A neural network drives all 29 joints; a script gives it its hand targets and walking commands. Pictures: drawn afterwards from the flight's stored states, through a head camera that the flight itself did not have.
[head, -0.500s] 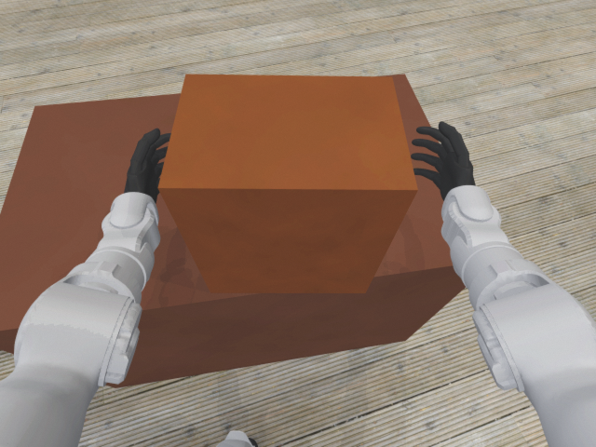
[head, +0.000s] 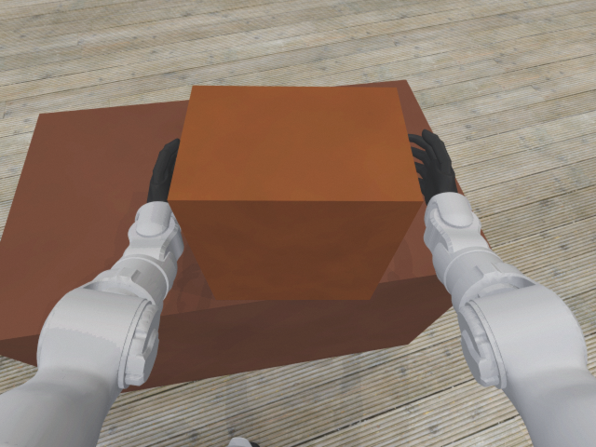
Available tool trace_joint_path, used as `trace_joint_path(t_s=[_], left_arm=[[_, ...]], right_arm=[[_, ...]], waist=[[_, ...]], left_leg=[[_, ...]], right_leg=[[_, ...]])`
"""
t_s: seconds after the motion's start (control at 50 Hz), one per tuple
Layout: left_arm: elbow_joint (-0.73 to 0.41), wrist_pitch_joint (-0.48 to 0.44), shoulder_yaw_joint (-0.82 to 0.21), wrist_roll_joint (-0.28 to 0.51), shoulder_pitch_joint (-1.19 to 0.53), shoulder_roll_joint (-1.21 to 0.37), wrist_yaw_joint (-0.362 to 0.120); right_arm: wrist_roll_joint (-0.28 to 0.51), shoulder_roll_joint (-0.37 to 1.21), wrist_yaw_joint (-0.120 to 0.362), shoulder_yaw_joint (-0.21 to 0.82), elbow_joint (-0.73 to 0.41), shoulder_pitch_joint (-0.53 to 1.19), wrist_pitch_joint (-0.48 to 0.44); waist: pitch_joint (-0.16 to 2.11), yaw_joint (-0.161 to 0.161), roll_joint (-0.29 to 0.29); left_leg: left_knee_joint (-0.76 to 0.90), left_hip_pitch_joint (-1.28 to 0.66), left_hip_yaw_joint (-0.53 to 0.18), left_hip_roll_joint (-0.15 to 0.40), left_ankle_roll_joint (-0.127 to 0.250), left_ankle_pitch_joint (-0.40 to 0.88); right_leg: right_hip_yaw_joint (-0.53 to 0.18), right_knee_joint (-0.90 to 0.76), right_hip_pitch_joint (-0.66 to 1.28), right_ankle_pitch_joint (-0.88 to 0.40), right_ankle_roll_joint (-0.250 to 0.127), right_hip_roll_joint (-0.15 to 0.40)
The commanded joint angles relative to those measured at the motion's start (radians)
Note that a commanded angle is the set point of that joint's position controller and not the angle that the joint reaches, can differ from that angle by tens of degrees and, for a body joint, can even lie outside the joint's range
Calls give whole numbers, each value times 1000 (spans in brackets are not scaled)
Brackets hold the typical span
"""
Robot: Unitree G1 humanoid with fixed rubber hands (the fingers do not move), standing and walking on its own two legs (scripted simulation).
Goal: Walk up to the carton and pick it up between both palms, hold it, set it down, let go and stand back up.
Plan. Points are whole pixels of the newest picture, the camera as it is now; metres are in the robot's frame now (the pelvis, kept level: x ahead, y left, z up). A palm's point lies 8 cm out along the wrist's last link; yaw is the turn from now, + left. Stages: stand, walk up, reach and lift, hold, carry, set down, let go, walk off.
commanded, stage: reach and lift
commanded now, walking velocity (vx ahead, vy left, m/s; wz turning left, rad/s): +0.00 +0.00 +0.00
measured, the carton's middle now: (293, 208) +0.46 +0.07 +0.00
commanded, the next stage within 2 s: none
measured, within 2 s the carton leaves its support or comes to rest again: leaves its support in 1.82 s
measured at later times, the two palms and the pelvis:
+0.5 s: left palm (167, 200) +0.42 +0.24 +0.04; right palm (426, 193) +0.47 -0.11 +0.05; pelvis +0.00 +0.00 +0.00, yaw +1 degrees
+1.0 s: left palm (168, 204) +0.41 +0.24 +0.04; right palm (426, 203) +0.46 -0.11 +0.04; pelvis +0.01 +0.01 +0.03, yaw +1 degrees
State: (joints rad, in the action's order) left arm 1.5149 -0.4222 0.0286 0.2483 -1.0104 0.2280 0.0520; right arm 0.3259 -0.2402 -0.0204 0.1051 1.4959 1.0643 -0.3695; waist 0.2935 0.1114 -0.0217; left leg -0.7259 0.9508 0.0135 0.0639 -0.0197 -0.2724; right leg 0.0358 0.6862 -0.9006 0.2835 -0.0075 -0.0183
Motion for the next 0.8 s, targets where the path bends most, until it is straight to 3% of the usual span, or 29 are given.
trace_joint_path(t_s=[0.0, 0.24, 0.44, 0.58, 0.64, 0.72, 0.78], left_arm=[[-128, -46, 5, -12, -351, 83, -13], [-122, -63, 22, -41, -363, 58, -12], [-130, -71, 35, -70, -381, 5, -13], [-147, -78, 84, -132, -388, -55, -35], [-156, -86, 104, -194, -392, -165, -65], [-108, -109, 175, -401, -358, -484, -159], [-83, -134, 213, -454, -305, -513, -171]], right_arm=[[-11, -87, 1, -9, -115, 388, -35], [-81, -64, -28, -77, -130, 398, -57], [-117, -8, -16, -104, -142, 401, -50], [-203, 59, 2, -162, -152, 392, -58], [-306, 194, 29, -206, -173, 389, -67], [-594, 551, 126, -339, -156, 340, -108], [-685, 597, 150, -389, -132, 283, -140]], waist=[[595, 8, -2], [618, -17, 12], [606, -11, 27], [581, -11, 16], [549, -10, 18], [425, -24, 35], [386, -27, 27]], left_leg=[[-4, -376, 67, -35, -62, 526], [-1, -367, 73, -38, -71, 513], [11, -402, 69, -34, -71, 524], [32, -428, 77, -34, -63, 528], [54, -451, 85, -33, -55, 522], [107, -500, 92, -31, -39, 491], [156, -477, 91, -35, -22, 469]], right_leg=[[11, -22, 320, -329, 21, -18], [4, -27, 358, -365, 16, -16], [12, -47, 335, -324, 9, -12], [14, -70, 362, -326, 9, -5], [22, -99, 386, -330, 10, -1], [32, -159, 419, -370, 0, 12], [32, -184, 481, -404, 2, 16]])
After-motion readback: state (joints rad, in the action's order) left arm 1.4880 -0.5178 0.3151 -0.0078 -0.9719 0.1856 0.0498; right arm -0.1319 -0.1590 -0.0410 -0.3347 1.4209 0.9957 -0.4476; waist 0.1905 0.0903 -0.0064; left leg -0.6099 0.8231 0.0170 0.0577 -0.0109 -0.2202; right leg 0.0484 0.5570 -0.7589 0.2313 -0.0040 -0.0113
